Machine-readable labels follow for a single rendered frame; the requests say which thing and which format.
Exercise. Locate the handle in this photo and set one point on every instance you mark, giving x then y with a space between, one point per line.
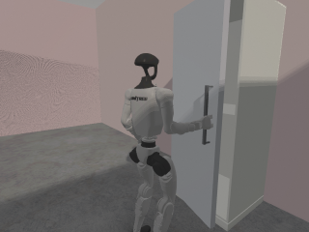
206 106

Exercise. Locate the fridge door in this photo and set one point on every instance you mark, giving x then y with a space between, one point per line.
200 42

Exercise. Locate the robot head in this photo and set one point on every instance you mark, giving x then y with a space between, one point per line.
146 60

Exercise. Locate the humanoid robot torso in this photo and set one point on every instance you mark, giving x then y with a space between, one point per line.
147 121

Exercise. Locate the right robot hand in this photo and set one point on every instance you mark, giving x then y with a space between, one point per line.
207 124

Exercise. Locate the right robot forearm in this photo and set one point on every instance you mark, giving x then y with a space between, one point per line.
182 128

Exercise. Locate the left robot forearm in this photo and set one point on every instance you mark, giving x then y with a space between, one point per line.
131 129

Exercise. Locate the right robot upper arm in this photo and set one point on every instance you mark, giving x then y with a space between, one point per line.
165 97

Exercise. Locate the left robot upper arm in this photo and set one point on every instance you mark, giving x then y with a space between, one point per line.
126 119

